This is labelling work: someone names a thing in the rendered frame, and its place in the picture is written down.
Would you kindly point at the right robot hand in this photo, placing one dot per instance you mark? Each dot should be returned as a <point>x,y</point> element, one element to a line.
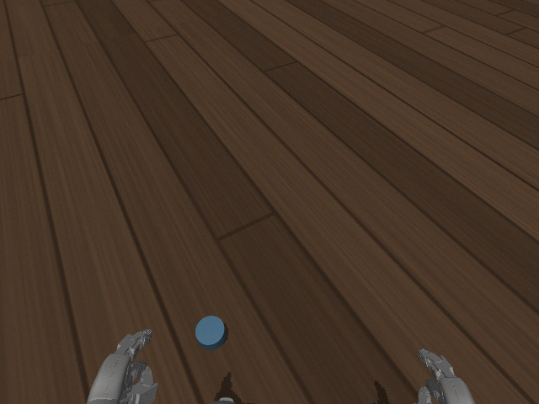
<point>448,389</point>

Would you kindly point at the tin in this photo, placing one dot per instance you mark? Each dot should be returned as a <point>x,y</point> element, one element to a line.
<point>210,332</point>

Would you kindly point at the left robot hand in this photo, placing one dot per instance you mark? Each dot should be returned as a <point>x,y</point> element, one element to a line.
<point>117,373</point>

